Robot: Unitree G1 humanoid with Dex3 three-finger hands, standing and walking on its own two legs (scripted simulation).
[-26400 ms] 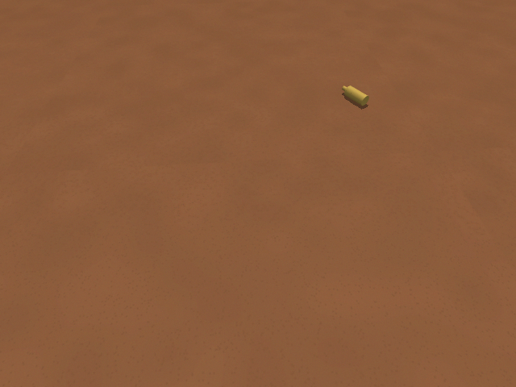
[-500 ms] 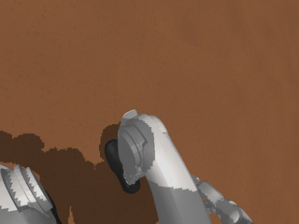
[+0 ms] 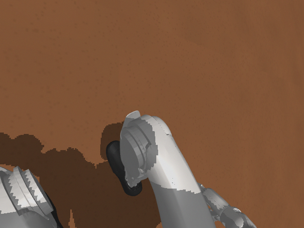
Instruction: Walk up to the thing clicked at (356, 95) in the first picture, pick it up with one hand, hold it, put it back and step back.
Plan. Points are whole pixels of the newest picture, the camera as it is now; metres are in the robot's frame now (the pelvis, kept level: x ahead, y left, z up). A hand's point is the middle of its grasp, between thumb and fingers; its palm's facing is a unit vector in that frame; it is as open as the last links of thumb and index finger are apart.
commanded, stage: close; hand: left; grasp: from above
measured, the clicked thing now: out of the picture +0.47 +0.42 -0.28
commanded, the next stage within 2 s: settle in 0.34 s
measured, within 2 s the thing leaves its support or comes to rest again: leaves its support in 0.74 s
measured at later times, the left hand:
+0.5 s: hand out of the picture +0.47 +0.39 -0.24, palm faces -0.42 -0.19 -0.89, open 10.5 cm
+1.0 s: hand out of the picture +0.47 +0.42 -0.19, palm faces -0.39 -0.16 -0.90, open 10.3 cm
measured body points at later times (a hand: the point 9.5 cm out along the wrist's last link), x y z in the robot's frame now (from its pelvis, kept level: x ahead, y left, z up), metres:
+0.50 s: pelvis +0.00 +0.00 +0.00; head +0.29 +0.15 +0.30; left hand +0.48 +0.40 -0.19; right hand +0.08 -0.25 -0.05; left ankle +0.06 +0.12 -0.28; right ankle +0.13 -0.13 -0.28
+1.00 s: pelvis +0.00 +0.00 +0.01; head +0.27 +0.16 +0.33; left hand +0.49 +0.43 -0.13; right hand +0.10 -0.26 -0.04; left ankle +0.06 +0.12 -0.28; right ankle +0.13 -0.13 -0.28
